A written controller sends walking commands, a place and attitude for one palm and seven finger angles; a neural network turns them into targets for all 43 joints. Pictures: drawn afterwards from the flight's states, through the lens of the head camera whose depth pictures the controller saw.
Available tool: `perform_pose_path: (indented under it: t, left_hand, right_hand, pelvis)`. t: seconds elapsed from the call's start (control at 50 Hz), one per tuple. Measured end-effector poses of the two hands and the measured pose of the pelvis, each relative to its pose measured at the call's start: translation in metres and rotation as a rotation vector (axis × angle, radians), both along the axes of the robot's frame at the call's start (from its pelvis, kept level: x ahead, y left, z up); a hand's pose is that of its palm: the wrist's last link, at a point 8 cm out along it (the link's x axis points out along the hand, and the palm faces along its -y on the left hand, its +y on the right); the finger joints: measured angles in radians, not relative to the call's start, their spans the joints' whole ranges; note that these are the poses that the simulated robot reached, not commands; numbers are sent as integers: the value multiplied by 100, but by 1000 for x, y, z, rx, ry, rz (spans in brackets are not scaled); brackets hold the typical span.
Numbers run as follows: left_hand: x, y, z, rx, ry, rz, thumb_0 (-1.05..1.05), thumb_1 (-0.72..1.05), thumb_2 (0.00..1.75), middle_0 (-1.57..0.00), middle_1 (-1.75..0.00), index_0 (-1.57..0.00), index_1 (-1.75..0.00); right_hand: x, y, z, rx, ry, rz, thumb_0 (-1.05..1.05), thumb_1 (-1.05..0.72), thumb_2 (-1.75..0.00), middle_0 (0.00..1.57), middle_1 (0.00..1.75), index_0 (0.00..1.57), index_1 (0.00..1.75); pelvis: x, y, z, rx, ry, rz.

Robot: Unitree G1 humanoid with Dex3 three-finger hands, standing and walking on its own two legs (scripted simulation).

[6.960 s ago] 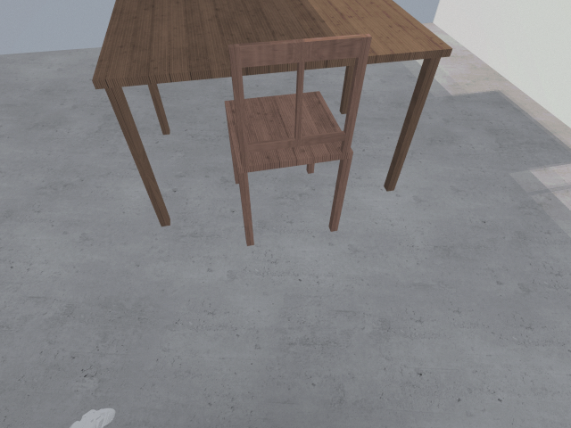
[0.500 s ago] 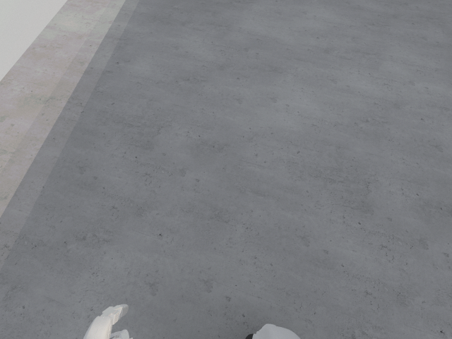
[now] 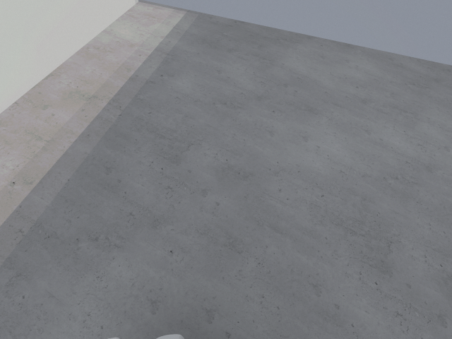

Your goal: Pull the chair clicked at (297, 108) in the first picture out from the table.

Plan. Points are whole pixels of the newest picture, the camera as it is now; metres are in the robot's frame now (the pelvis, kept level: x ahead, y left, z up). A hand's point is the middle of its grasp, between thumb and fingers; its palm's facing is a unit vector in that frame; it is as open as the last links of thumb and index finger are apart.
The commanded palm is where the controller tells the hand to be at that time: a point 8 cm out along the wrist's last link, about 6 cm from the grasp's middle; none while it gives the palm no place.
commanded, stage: turn to face it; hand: left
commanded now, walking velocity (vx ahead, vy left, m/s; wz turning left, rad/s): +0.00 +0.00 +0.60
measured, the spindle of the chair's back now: out of the picture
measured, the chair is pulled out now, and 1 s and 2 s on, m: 0.00 0.00 0.00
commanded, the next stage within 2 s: none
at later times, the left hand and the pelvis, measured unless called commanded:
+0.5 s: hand out of the picture +0.05 +0.18 -0.13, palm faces +0.28 -0.92 -0.27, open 7.4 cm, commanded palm none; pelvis -0.01 -0.05 +0.02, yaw +15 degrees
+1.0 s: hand out of the picture -0.13 +0.09 -0.14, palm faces +0.59 -0.76 -0.26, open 7.4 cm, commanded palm none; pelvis -0.03 -0.08 +0.02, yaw +35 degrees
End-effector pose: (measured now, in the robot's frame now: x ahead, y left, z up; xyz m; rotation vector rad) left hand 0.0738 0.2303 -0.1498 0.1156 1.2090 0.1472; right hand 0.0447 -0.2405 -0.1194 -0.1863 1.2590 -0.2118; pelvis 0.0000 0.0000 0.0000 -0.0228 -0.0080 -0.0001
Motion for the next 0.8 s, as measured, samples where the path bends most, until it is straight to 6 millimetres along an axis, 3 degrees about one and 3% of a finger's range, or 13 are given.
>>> perform_pose_path:
  t: [0.16,0.3,0.4,0.52,0.56,0.64,0.8]
  left_hand:
    - [-45,41,21,51,100,90,1,91,90,-20,-30,-20,-30]
    - [-57,44,33,85,74,160,1,91,90,-20,-30,-20,-30]
    - [-51,26,39,95,16,191,1,91,90,-20,-30,-20,-30]
    - [-47,-12,49,122,-74,232,1,91,90,-20,-30,-20,-30]
    - [-56,-25,51,142,-90,250,1,91,90,-20,-30,-20,-30]
    - [-85,-49,64,150,-56,315,1,90,90,-20,-30,-21,-30]
    - [-137,-82,64,130,8,442,1,90,90,-21,-30,-21,-30]
  right_hand:
    - [11,11,21,-17,17,72,1,-91,-89,20,30,20,30]
    - [26,4,24,-6,10,130,1,-90,-89,20,30,20,30]
    - [37,-14,17,5,2,175,1,-90,-89,20,30,20,30]
    - [53,-48,-3,31,3,235,1,-90,-89,20,30,20,30]
    - [61,-59,-11,41,1,254,1,-90,-89,20,30,20,30]
    - [78,-69,-8,56,6,320,1,-91,-89,20,30,20,30]
    - [103,-68,-6,61,45,447,1,-91,-89,20,30,20,30]
  pelvis:
    - [-3,9,21,-28,28,65]
    - [-3,-1,25,-27,37,139]
    - [-7,-19,22,-14,39,201]
    - [-13,-52,13,15,41,281]
    - [-14,-64,10,26,40,305]
    - [-13,-78,19,53,28,367]
    - [-11,-93,24,76,21,484]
